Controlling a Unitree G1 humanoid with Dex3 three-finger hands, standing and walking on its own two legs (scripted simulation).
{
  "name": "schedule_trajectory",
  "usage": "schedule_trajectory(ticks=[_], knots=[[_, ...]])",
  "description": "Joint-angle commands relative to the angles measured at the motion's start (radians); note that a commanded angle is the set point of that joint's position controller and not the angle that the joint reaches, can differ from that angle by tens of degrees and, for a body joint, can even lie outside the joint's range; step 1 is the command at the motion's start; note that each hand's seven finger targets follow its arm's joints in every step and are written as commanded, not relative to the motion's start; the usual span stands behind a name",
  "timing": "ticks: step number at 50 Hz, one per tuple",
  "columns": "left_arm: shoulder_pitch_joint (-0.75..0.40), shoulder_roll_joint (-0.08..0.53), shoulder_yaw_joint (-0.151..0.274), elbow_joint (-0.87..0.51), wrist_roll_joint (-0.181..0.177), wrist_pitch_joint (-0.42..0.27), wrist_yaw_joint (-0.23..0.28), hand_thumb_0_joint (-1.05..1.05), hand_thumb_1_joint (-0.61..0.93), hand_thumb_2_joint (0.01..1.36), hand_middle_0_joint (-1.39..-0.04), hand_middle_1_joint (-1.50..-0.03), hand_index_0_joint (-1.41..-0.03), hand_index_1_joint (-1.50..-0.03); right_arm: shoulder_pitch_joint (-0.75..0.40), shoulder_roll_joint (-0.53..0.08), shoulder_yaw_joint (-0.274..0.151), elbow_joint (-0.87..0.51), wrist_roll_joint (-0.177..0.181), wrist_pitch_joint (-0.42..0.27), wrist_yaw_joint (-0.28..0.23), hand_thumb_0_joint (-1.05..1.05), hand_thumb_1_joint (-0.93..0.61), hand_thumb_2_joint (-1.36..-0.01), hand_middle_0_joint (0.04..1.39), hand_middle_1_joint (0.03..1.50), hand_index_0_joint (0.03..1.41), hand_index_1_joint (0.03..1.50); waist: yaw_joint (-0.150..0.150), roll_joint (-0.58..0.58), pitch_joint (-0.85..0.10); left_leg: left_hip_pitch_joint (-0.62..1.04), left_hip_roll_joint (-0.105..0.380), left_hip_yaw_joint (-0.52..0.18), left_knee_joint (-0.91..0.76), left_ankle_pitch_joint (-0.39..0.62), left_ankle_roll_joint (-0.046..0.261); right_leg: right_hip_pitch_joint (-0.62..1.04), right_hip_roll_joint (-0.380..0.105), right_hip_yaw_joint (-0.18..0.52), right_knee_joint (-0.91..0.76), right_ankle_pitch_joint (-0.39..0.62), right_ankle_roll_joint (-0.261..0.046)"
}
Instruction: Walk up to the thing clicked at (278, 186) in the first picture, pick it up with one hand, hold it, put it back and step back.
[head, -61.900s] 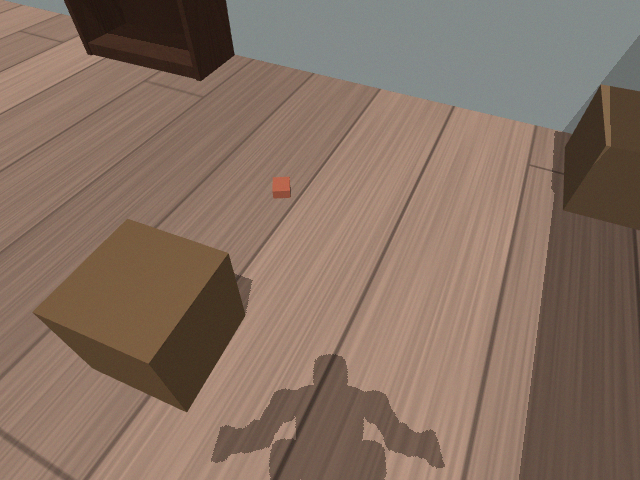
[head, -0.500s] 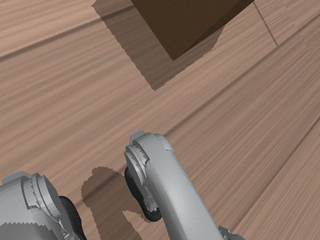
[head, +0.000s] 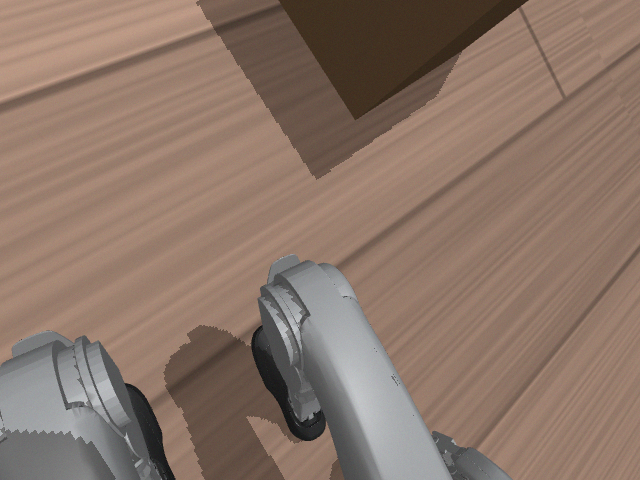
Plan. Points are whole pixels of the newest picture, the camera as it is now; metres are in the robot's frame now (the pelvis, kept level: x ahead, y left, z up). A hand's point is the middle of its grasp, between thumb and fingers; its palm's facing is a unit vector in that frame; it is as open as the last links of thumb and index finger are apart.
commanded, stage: close in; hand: left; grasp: from above
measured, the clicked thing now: out of the picture +0.48 +0.34 -0.31
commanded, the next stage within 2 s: rest palm in 0.06 s
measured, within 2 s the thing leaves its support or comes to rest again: neither
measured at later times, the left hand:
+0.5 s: hand out of the picture +0.46 +0.32 -0.25, palm faces -0.27 -0.38 -0.89, open 13.7 cm
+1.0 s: hand out of the picture +0.46 +0.32 -0.27, palm faces -0.27 -0.37 -0.89, open 13.8 cm
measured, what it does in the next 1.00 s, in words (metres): stands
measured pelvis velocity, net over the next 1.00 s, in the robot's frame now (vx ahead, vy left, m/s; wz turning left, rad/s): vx -0.01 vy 0.01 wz -0.06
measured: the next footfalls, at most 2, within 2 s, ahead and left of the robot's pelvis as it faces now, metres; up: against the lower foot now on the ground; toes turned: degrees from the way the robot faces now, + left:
none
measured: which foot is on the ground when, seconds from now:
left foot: down 0.00-1.00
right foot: down 0.00-1.00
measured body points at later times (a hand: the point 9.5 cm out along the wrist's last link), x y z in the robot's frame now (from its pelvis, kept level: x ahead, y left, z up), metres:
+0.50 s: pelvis +0.00 +0.01 +0.00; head +0.30 +0.10 +0.32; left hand +0.48 +0.34 -0.20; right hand -0.01 -0.23 -0.05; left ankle +0.07 +0.13 -0.30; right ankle +0.10 -0.11 -0.30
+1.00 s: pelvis -0.01 +0.01 +0.01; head +0.31 +0.11 +0.30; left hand +0.47 +0.34 -0.22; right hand +0.00 -0.23 -0.04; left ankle +0.07 +0.13 -0.30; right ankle +0.10 -0.11 -0.30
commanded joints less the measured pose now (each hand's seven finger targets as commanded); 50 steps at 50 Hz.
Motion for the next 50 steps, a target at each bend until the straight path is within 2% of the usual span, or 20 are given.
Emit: schedule_trajectory(ticks=[1, 3, 5, 7, 8, 10, 11, 12, 15, 16, 18, 20, 23, 28, 30, 35, 38, 42, 47, 50], knots=[[-0.248, 0.251, -0.009, -0.071, 0.013, -0.014, 0.045, 0.000, -0.409, 0.877, -0.238, -0.921, -0.235, -0.920, 0.283, -0.296, -0.052, 0.043, -0.004, -0.004, -0.006, 0.000, -0.909, -0.901, 0.199, 0.300, 0.199, 0.300, -0.037, 0.376, -0.646, 0.432, 0.016, 0.067, -0.207, 0.231, 0.032, 0.433, 0.024, -0.050, -0.242, 0.287, -0.029], [-0.257, 0.240, -0.030, -0.074, 0.008, -0.026, 0.043, 0.000, -0.369, 0.838, -0.263, -0.904, -0.265, -0.897, 0.268, -0.298, -0.047, 0.029, -0.009, -0.006, -0.008, 0.000, -0.909, -0.901, 0.199, 0.300, 0.199, 0.300, -0.049, 0.382, -0.630, 0.430, 0.015, 0.067, -0.213, 0.206, 0.031, 0.440, 0.026, -0.050, -0.252, 0.267, -0.028], [-0.278, 0.265, -0.014, -0.095, 0.007, -0.036, 0.051, 0.000, -0.345, 0.815, -0.271, -0.894, -0.278, -0.883, 0.279, -0.301, -0.041, 0.031, -0.011, -0.007, -0.010, 0.000, -0.908, -0.900, 0.199, 0.300, 0.199, 0.300, -0.050, 0.407, -0.651, 0.457, 0.020, 0.064, -0.213, 0.211, 0.026, 0.450, 0.025, -0.055, -0.247, 0.267, -0.031], [-0.280, 0.236, -0.036, -0.090, 0.004, -0.041, 0.054, 0.000, -0.352, 0.814, -0.277, -0.888, -0.281, -0.880, 0.261, -0.294, -0.041, 0.031, -0.015, -0.010, -0.011, 0.000, -0.912, -0.902, 0.199, 0.300, 0.199, 0.300, -0.062, 0.430, -0.634, 0.480, 0.019, 0.058, -0.218, 0.201, 0.021, 0.418, 0.023, -0.062, -0.245, 0.259, -0.034], [-0.275, 0.250, -0.032, -0.104, 0.006, -0.044, 0.054, 0.000, -0.344, 0.824, -0.281, -0.897, -0.284, -0.889, 0.272, -0.301, -0.041, 0.027, -0.018, -0.010, -0.011, 0.000, -0.913, -0.903, 0.199, 0.300, 0.199, 0.300, -0.065, 0.436, -0.636, 0.487, 0.021, 0.061, -0.217, 0.213, 0.021, 0.445, 0.024, -0.059, -0.247, 0.272, -0.032], [-0.314, 0.265, -0.022, -0.135, 0.007, -0.047, 0.072, 0.000, -0.451, 0.886, -0.193, -0.902, -0.182, -0.908, 0.276, -0.302, -0.033, 0.033, -0.013, -0.009, -0.010, 0.000, -0.908, -0.905, 0.199, 0.300, 0.199, 0.300, -0.057, 0.475, -0.690, 0.525, 0.026, 0.052, -0.216, 0.241, 0.012, 0.441, 0.023, -0.070, -0.234, 0.293, -0.038], [-0.294, 0.235, -0.042, -0.094, 0.003, -0.043, 0.071, 0.000, -0.478, 0.904, -0.188, -0.903, -0.171, -0.916, 0.271, -0.303, -0.036, 0.034, -0.016, -0.009, -0.008, 0.000, -0.913, -0.906, 0.199, 0.300, 0.199, 0.300, -0.071, 0.475, -0.643, 0.523, 0.025, 0.049, -0.222, 0.225, 0.011, 0.418, 0.023, -0.074, -0.236, 0.279, -0.041], [-0.285, 0.245, -0.047, -0.088, 0.005, -0.044, 0.073, 0.000, -0.498, 0.922, -0.182, -0.903, -0.160, -0.922, 0.264, -0.309, -0.033, 0.035, -0.015, -0.008, -0.009, 0.000, -0.912, -0.907, 0.199, 0.301, 0.199, 0.301, -0.071, 0.464, -0.626, 0.511, 0.027, 0.043, -0.219, 0.211, 0.012, 0.409, 0.026, -0.077, -0.240, 0.270, -0.040], [-0.286, 0.256, -0.040, -0.074, 0.004, -0.050, 0.078, 0.000, -0.504, 0.940, -0.188, -0.886, -0.161, -0.910, 0.274, -0.315, -0.020, 0.033, -0.021, -0.008, -0.008, 0.000, -0.912, -0.906, 0.199, 0.300, 0.199, 0.300, -0.087, 0.474, -0.601, 0.518, 0.026, 0.041, -0.218, 0.221, 0.011, 0.409, 0.021, -0.081, -0.233, 0.273, -0.041], [-0.291, 0.286, -0.032, -0.072, 0.008, -0.052, 0.084, 0.000, -0.508, 0.941, -0.183, -0.890, -0.155, -0.915, 0.261, -0.321, -0.018, 0.036, -0.016, -0.011, -0.009, 0.000, -0.910, -0.906, 0.199, 0.300, 0.199, 0.300, -0.074, 0.475, -0.604, 0.515, 0.028, 0.033, -0.223, 0.203, 0.010, 0.392, 0.023, -0.087, -0.233, 0.254, -0.043], [-0.268, 0.274, -0.043, -0.059, 0.011, -0.056, 0.080, 0.000, -0.504, 0.932, -0.182, -0.897, -0.158, -0.919, 0.254, -0.316, -0.005, 0.024, -0.021, -0.010, -0.007, 0.000, -0.913, -0.906, 0.199, 0.300, 0.199, 0.300, -0.091, 0.479, -0.581, 0.516, 0.027, 0.029, -0.223, 0.216, 0.009, 0.397, 0.021, -0.090, -0.224, 0.269, -0.043], [-0.279, 0.310, -0.032, -0.063, 0.020, -0.063, 0.091, 0.000, -0.488, 0.927, -0.191, -0.899, -0.168, -0.919, 0.258, -0.328, 0.001, 0.015, -0.023, -0.008, -0.007, 0.000, -0.913, -0.907, 0.199, 0.300, 0.199, 0.300, -0.083, 0.475, -0.601, 0.502, 0.029, 0.035, -0.212, 0.230, 0.013, 0.434, 0.026, -0.088, -0.231, 0.284, -0.041], [-0.256, 0.311, -0.031, -0.054, 0.017, -0.063, 0.101, 0.000, -0.489, 0.933, -0.192, -0.885, -0.166, -0.907, 0.259, -0.334, 0.010, -0.001, -0.033, -0.007, -0.003, 0.000, -0.911, -0.906, 0.199, 0.300, 0.199, 0.300, -0.097, 0.460, -0.586, 0.506, 0.030, 0.037, -0.205, 0.253, 0.015, 0.462, 0.028, -0.086, -0.233, 0.315, -0.035], [-0.259, 0.312, -0.032, -0.044, -0.002, -0.061, 0.118, 0.000, -0.503, 0.926, -0.178, -0.908, -0.155, -0.927, 0.239, -0.341, 0.018, -0.010, -0.041, -0.010, 0.003, 0.000, -0.916, -0.908, 0.199, 0.300, 0.199, 0.300, -0.116, 0.481, -0.534, 0.511, 0.035, 0.013, -0.219, 0.215, 0.009, 0.420, 0.027, -0.102, -0.231, 0.282, -0.036], [-0.253, 0.335, -0.024, -0.039, 0.000, -0.061, 0.120, 0.000, -0.499, 0.926, -0.182, -0.904, -0.159, -0.924, 0.238, -0.345, 0.030, -0.024, -0.040, -0.009, 0.004, 0.000, -0.915, -0.908, 0.199, 0.300, 0.199, 0.300, -0.122, 0.467, -0.543, 0.505, 0.036, 0.014, -0.212, 0.223, 0.013, 0.444, 0.028, -0.101, -0.238, 0.291, -0.033], [-0.270, 0.340, -0.035, -0.054, -0.001, -0.068, 0.124, 0.000, -0.487, 0.916, -0.179, -0.921, -0.161, -0.935, 0.229, -0.345, 0.038, -0.029, -0.036, -0.006, 0.003, 0.000, -0.916, -0.909, 0.199, 0.300, 0.199, 0.300, -0.117, 0.504, -0.546, 0.529, 0.045, 0.001, -0.221, 0.235, 0.004, 0.445, 0.030, -0.113, -0.233, 0.299, -0.038], [-0.264, 0.318, -0.055, -0.059, -0.007, -0.068, 0.123, 0.000, -0.484, 0.916, -0.188, -0.906, -0.167, -0.924, 0.231, -0.350, 0.043, -0.034, -0.036, -0.004, 0.005, 0.000, -0.916, -0.909, 0.198, 0.300, 0.199, 0.300, -0.134, 0.496, -0.540, 0.546, 0.047, -0.005, -0.211, 0.257, 0.005, 0.449, 0.029, -0.117, -0.230, 0.324, -0.034], [-0.245, 0.319, -0.060, -0.039, -0.018, -0.070, 0.127, 0.000, -0.480, 0.905, -0.175, -0.936, -0.162, -0.945, 0.233, -0.356, 0.046, -0.041, -0.039, -0.001, 0.005, 0.000, -0.917, -0.909, 0.198, 0.300, 0.199, 0.300, -0.131, 0.481, -0.535, 0.529, 0.048, -0.003, -0.212, 0.262, 0.005, 0.482, 0.037, -0.119, -0.241, 0.334, -0.033], [-0.252, 0.313, -0.076, -0.045, -0.025, -0.071, 0.130, 0.000, -0.499, 0.928, -0.167, -0.938, -0.149, -0.953, 0.227, -0.356, 0.054, -0.048, -0.044, -0.001, 0.005, 0.000, -0.918, -0.910, 0.198, 0.300, 0.199, 0.300, -0.150, 0.481, -0.513, 0.527, 0.046, -0.009, -0.216, 0.244, 0.006, 0.476, 0.037, -0.124, -0.247, 0.324, -0.031], [-0.247, 0.338, -0.063, -0.050, -0.031, -0.075, 0.130, 0.000, -0.495, 0.930, -0.166, -0.949, -0.149, -0.962, 0.226, -0.364, 0.057, -0.052, -0.043, 0.000, 0.005, 0.000, -0.918, -0.910, 0.199, 0.301, 0.199, 0.300, -0.137, 0.476, -0.512, 0.516, 0.048, -0.005, -0.216, 0.236, 0.006, 0.494, 0.041, -0.124, -0.249, 0.313, -0.031]])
